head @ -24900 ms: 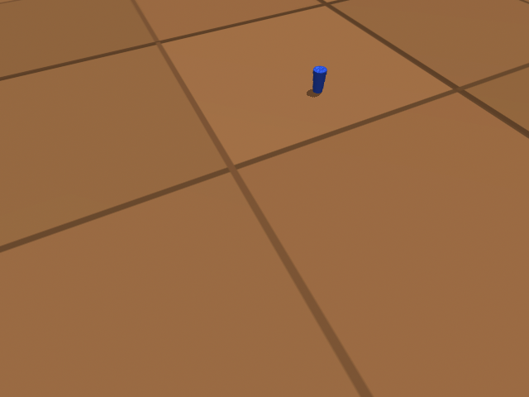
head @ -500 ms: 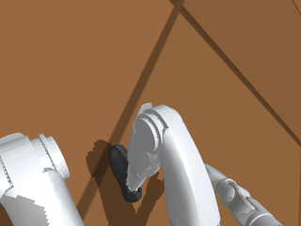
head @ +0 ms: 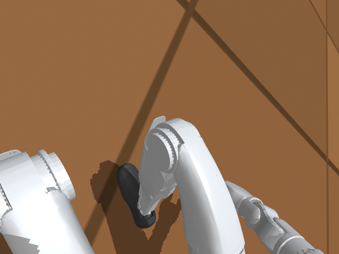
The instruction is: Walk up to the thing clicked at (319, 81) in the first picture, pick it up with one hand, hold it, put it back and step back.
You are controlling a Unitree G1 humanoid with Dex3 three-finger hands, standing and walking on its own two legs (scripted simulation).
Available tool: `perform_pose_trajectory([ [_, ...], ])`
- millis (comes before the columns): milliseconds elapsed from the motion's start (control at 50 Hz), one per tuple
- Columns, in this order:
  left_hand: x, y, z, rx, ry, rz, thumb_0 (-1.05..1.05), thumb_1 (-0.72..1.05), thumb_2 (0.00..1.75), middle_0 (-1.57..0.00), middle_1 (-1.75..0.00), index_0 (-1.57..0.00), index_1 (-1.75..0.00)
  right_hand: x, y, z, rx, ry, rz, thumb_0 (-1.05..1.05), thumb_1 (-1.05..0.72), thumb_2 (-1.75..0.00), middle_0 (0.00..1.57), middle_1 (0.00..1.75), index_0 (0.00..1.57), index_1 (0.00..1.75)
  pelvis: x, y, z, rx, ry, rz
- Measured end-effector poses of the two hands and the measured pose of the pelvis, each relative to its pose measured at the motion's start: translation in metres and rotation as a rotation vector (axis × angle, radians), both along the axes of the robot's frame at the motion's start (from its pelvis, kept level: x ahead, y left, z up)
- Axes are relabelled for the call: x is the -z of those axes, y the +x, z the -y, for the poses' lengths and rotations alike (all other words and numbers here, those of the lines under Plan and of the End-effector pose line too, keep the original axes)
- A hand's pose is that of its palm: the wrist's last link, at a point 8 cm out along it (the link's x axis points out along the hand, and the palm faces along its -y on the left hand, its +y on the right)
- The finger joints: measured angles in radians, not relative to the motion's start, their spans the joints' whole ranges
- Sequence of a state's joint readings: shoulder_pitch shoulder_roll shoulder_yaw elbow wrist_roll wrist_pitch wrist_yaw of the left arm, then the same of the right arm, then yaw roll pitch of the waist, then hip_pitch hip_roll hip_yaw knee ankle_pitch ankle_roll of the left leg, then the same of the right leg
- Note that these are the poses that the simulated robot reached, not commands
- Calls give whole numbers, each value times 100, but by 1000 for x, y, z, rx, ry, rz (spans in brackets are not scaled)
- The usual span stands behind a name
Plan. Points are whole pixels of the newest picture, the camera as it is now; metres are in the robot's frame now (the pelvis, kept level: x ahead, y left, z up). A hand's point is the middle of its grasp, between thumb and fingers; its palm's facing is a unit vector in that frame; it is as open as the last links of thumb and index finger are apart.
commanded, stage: open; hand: left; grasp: from the side
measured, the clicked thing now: out of the picture +0.46 +0.31 -0.22
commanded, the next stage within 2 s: withdraw in 0.12 s
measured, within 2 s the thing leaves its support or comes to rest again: rests again in 0.54 s
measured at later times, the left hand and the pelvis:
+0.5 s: hand out of the picture +0.46 +0.36 -0.14, palm faces +0.47 -0.88 +0.01, open 17.3 cm; pelvis +0.00 +0.00 +0.00, yaw +0 degrees
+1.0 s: hand out of the picture +0.38 +0.46 -0.05, palm faces +0.46 -0.82 -0.34, open 17.3 cm; pelvis +0.01 -0.01 +0.04, yaw +6 degrees
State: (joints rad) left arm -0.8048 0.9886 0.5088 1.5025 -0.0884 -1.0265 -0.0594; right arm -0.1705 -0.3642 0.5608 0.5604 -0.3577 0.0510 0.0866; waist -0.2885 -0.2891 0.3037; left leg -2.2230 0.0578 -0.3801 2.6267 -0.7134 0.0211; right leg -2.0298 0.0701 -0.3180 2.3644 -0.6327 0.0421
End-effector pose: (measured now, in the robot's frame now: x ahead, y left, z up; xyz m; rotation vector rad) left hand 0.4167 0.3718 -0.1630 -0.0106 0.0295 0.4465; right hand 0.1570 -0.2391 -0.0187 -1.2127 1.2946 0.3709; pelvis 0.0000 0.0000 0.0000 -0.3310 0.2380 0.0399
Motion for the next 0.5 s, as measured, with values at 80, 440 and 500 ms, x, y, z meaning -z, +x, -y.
perform_pose_trajectory([
  [80,-5,4,-2,12,5,-18,-2,-50,41,-60,-57,-60,-56,-1,-1,-2,9,8,19,0,-93,-89,20,30,21,30,0,-1,-1,4,-3,0],
  [440,-7,-2,-8,-24,-2,17,-2,-58,10,-16,-12,-17,-12,-1,-6,-1,17,10,6,0,-90,-89,21,30,21,30,-1,-2,1,6,8,1],
  [500,-20,1,-23,-47,22,55,-2,-59,8,-12,-9,-13,-8,0,-6,2,34,6,12,0,-90,-89,20,30,21,30,-2,-2,1,5,12,-4],
])
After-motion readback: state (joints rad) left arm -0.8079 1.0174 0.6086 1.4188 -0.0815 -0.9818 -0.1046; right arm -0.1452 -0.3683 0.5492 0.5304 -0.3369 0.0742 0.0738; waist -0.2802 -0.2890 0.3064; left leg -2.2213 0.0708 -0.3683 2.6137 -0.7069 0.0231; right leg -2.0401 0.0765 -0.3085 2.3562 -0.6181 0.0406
